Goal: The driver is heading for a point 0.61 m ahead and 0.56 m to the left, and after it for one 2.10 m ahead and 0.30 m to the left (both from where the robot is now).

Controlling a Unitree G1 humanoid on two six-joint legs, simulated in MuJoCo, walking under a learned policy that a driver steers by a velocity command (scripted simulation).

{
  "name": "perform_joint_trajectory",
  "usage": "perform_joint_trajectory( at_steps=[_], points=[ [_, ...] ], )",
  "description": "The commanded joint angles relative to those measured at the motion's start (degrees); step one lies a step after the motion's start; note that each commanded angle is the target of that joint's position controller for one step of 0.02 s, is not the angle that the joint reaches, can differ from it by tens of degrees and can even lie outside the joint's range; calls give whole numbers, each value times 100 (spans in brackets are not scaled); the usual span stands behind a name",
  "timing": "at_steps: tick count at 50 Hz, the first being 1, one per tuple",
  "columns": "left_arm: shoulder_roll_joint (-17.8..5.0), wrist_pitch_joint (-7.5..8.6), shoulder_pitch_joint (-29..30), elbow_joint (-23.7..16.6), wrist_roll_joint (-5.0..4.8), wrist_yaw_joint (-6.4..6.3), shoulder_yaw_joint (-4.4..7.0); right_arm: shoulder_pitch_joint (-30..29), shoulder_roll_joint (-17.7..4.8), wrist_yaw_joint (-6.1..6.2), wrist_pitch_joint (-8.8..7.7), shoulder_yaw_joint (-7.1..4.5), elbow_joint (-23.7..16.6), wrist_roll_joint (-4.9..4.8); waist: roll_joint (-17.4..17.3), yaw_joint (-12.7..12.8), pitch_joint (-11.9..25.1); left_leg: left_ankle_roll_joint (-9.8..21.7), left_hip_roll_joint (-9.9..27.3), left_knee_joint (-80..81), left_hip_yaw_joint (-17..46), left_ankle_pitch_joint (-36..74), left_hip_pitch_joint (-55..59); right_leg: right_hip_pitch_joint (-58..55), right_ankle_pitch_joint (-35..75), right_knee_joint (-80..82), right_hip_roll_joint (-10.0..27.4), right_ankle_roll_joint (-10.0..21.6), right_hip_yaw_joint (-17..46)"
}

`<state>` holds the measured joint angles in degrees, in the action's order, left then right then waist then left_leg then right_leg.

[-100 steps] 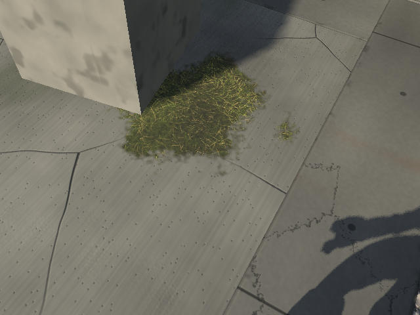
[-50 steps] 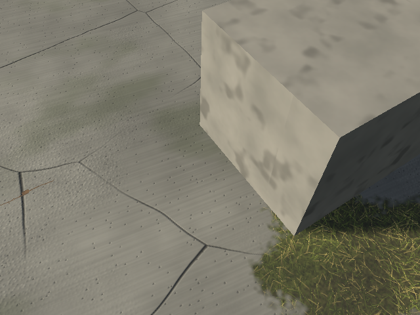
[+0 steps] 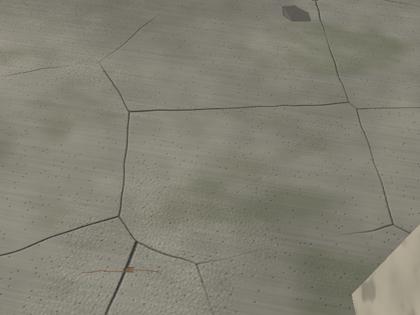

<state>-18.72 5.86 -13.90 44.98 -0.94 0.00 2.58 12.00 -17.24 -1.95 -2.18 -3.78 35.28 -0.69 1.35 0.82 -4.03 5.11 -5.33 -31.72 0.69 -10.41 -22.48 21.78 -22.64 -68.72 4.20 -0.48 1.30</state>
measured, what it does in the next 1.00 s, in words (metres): walks ahead, turning left: right foot, then left foot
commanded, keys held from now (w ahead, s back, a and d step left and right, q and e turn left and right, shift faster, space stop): w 0.42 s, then w+q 0.02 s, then q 0.38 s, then no key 0.18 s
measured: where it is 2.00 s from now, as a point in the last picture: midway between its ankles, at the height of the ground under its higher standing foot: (218, 290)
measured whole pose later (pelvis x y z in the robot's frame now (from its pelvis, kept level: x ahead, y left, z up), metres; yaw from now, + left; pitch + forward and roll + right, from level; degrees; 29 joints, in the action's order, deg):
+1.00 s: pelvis +0.45 +0.01 +0.00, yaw +16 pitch +2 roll -1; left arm -17.3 0.4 -7.4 45.2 -0.1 -0.5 3.9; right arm 8.0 -16.0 -0.2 0.0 -4.2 34.5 0.1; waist 1.6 0.3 -4.3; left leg 3.1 -1.2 -31.8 -0.2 -9.7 -24.4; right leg 23.0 -33.3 -61.8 1.5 -2.3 -2.3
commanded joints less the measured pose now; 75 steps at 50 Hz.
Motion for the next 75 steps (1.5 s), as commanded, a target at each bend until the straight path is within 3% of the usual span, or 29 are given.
perform_joint_trajectory(
  at_steps=[1,5,11,17,19,20,21,22,23,24,26,28,32,40,43,44,45,46,47,48,49,53,58,61,63,64,66,69,75],
  points=[
    [-788,95,-78,-385,78,-5,204,144,-603,59,-183,-147,-330,117,-519,-25,792,1074,1571,1760,2309,758,1705,1482,643,269,444,13,359],
    [-466,-89,326,-473,157,8,134,461,-725,170,-253,-156,1,83,-367,-114,458,1087,1416,2050,1522,1795,1223,1604,1396,1228,386,-274,181],
    [-202,5,1434,-722,100,144,25,898,-824,227,-262,-136,411,2,-393,-566,124,714,1204,2224,987,1152,1141,1120,3337,3328,33,-199,-35],
    [-377,84,1704,-938,73,263,70,1340,-822,252,-102,-170,857,5,-571,-542,54,576,1755,1534,1294,2144,2636,1398,2274,4063,-156,220,-17],
    [-597,80,982,-795,85,236,201,1119,-873,279,-48,-198,795,1,-800,-91,552,392,1580,725,1142,3950,2691,248,1964,4208,-476,461,-299],
    [-832,79,187,-613,115,190,319,1104,-775,280,-19,-149,752,42,-718,253,1242,234,1324,-196,934,3975,2351,-1077,2403,4138,-245,673,-140],
    [-1224,63,-671,-516,193,169,432,1549,-421,251,-62,-34,633,82,-32,373,2251,-92,767,-2011,741,2428,532,-3516,2707,3765,989,1395,1483],
    [-1135,4,-1206,-279,66,207,471,2066,-116,246,-122,72,775,43,1206,397,2859,-415,-25,-3639,681,-2012,-967,-4730,1471,4424,1899,1950,3594],
    [-679,-20,-1118,-308,-2,188,324,1579,-612,242,-150,-46,742,-51,816,584,2265,-428,157,-4350,1130,-2252,-1628,-4337,1307,4698,1849,1743,3594],
    [-565,-44,-561,-397,59,151,278,1090,-789,270,-165,-119,603,-118,457,480,1402,-482,371,-4418,1000,-1830,-1769,-3397,2282,4766,1743,1544,2667],
    [-335,-24,79,-443,194,127,215,762,-723,327,-116,-165,524,-44,82,97,700,-611,659,-3832,804,-1338,-1260,-1966,4468,4926,1329,1322,1318],
    [-193,17,364,-400,199,110,191,1124,-461,376,60,-177,608,-65,432,-221,670,-703,785,-3341,685,-1136,-652,-1353,4948,5159,1097,1204,659],
    [-500,-77,549,-324,166,-40,314,848,-191,386,245,-129,376,-13,570,-252,621,-799,907,-2240,323,-184,-760,-1202,5320,5423,1049,1277,-193],
    [-636,-362,476,-246,-31,-192,428,-151,-314,150,344,-228,-228,30,419,37,512,-534,888,-784,-71,417,-527,-1631,3982,5068,1184,1055,-798],
    [-702,-454,583,-289,-141,-179,455,13,-394,78,361,-320,-355,11,332,-174,524,-235,668,-91,-225,93,-7,-1639,4123,4256,1169,838,-803],
    [-601,-459,460,-260,-130,-160,424,383,-582,97,319,-417,-269,25,33,-352,753,-65,458,454,-259,679,703,-1510,4115,3474,861,629,-964],
    [-407,-433,113,-252,69,-130,341,719,-1126,198,276,-552,-257,62,-1020,-402,1176,305,1188,641,772,3318,1782,-780,2740,2150,361,210,-1234],
    [-31,-399,-214,-434,310,-61,146,514,-1527,269,245,-536,-425,179,-2260,-12,1681,1654,2770,512,2884,5048,2934,942,-1748,200,-533,-250,-1026],
    [-356,-413,56,-270,217,3,217,595,-872,230,177,-336,-423,140,-1316,-363,2374,1767,2742,691,2900,4230,2793,931,-1859,-246,-368,-248,108],
    [-471,-473,404,-352,47,15,252,347,-696,191,122,-256,-383,127,-968,-341,1920,1484,2481,696,2240,3836,2516,1141,-1553,-285,-185,-207,137],
    [-364,-504,497,-321,43,-38,230,111,-619,180,101,-234,-318,60,-638,-233,1639,1137,2174,780,1900,3139,2219,1234,-1250,54,-60,-185,149],
    [-301,-674,224,-138,76,-135,227,-518,-589,216,145,-191,-268,160,-762,146,1285,922,1731,1106,1171,2696,1001,217,-445,1102,-94,-344,-28],
    [-191,-713,311,-71,91,-171,161,-603,-525,245,170,-148,-67,175,-893,-27,1213,880,1699,1219,1167,1423,845,-428,130,2544,-106,-363,-71],
    [-70,-675,46,89,157,-111,120,-739,-346,248,210,-69,71,107,-789,172,997,492,1425,1156,1037,-53,430,-1225,1098,3900,-243,-142,-297],
    [-385,-629,110,14,308,-87,126,-384,-84,233,188,7,243,182,-152,-69,713,-136,849,727,701,-1043,165,-1354,1815,4446,369,162,416],
    [-546,-607,361,43,221,-110,165,-199,-21,230,184,-1,256,197,645,-361,526,-363,483,673,307,-940,479,-641,869,4622,560,421,550],
    [-164,-483,525,33,253,-92,67,-728,-215,297,203,-57,232,180,633,-173,270,-421,529,389,302,-274,1320,286,-578,5078,335,284,555],
    [-138,-324,389,119,204,-97,33,-673,-163,345,256,-69,389,162,408,-126,286,-268,656,449,479,131,1340,-38,156,4888,149,55,307],
    [-85,-341,17,288,160,-135,13,-627,-64,322,221,-81,741,103,-96,40,504,-279,691,437,482,821,1327,-651,1117,4592,19,88,127]
  ],
)
Velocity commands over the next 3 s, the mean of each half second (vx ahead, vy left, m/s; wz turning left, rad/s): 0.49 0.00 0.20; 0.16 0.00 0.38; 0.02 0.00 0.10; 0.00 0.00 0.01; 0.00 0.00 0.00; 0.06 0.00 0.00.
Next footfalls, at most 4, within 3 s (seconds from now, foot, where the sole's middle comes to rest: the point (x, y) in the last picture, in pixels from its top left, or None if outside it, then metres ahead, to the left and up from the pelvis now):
0.40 right None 0.43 -0.13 -0.76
0.90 left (175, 279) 0.54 0.13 -0.76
1.24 right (253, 275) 0.56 -0.12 -0.76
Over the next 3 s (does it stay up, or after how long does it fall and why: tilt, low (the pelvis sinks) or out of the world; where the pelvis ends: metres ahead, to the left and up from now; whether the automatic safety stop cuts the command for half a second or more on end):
stays up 0.53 0.01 0.00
